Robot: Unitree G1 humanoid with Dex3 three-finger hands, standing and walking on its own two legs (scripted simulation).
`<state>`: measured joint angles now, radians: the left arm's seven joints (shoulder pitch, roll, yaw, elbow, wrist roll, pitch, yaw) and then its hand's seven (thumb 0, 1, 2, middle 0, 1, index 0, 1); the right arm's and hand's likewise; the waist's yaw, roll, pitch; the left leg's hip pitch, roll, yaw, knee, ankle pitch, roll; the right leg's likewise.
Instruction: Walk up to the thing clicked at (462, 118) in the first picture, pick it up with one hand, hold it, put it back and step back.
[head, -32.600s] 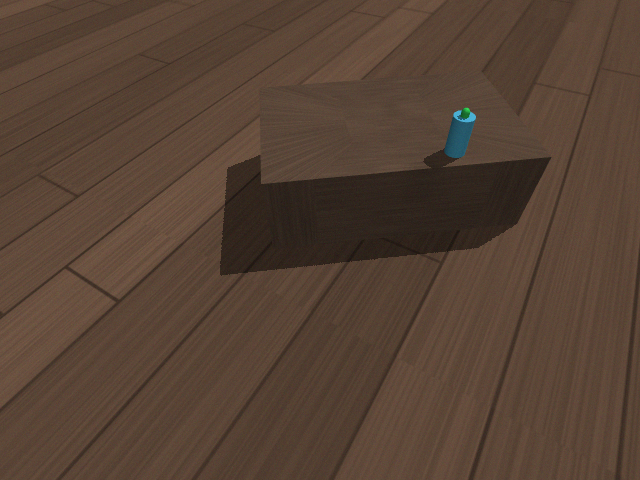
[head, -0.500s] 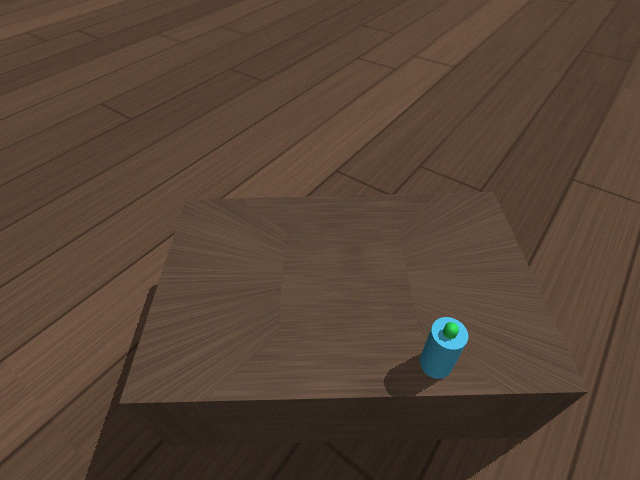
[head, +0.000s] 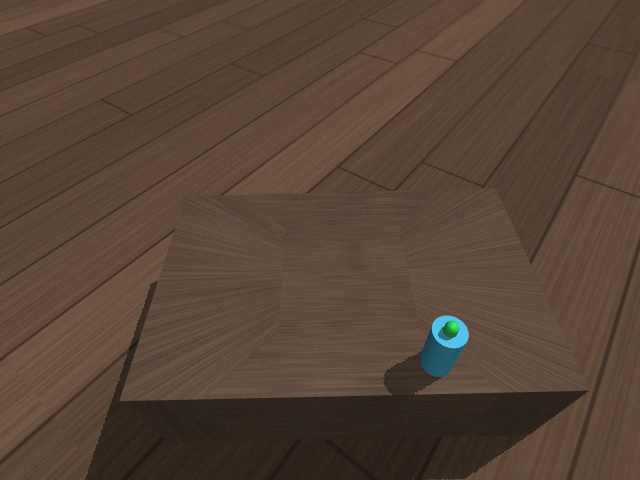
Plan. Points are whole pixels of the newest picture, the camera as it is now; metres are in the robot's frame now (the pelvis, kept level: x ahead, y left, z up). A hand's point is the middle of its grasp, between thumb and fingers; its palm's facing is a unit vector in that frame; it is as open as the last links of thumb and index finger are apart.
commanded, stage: stand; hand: right
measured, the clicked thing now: (444, 344) +0.44 -0.24 -0.33
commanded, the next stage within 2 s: step back in 0.22 s
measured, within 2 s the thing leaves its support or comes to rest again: neither
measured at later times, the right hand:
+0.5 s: hand out of the picture +0.06 -0.27 -0.17, palm faces +0.00 +0.92 -0.39, open 7.4 cm
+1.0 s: hand out of the picture -0.08 -0.27 -0.18, palm faces +0.07 +0.92 -0.38, open 7.4 cm
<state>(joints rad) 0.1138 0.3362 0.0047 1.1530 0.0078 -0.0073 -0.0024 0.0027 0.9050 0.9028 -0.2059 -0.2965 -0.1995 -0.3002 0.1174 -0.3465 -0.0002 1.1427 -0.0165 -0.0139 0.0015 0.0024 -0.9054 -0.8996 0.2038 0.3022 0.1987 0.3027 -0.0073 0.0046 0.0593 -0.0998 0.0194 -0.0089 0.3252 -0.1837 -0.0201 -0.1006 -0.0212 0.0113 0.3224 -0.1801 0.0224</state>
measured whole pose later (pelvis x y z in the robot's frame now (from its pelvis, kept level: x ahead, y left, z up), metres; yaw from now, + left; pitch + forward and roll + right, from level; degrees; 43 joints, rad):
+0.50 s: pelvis -0.04 +0.01 -0.02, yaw +0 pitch -2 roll +0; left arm 0.06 0.39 0.05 0.96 0.01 0.04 0.00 0.00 0.90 0.90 -0.21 -0.30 -0.20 -0.30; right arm 0.07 -0.40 -0.06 0.98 0.00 0.05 0.02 0.00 -0.91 -0.90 0.20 0.30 0.20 0.30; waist -0.01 0.00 0.17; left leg -0.34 -0.01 -0.02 0.72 -0.35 0.04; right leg -0.32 -0.02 0.03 0.61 -0.26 0.02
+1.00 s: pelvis -0.15 +0.01 -0.03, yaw -5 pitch -2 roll -1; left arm 0.15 0.35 0.07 0.87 0.03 0.04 -0.01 0.00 0.91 0.90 -0.21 -0.30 -0.20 -0.30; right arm 0.13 -0.39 -0.05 0.87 -0.01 0.05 -0.01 0.00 -0.90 -0.90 0.21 0.30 0.20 0.30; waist -0.02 0.04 0.19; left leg -0.45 0.01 -0.04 0.82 -0.41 0.00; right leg -0.26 0.05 0.04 0.67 -0.37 -0.02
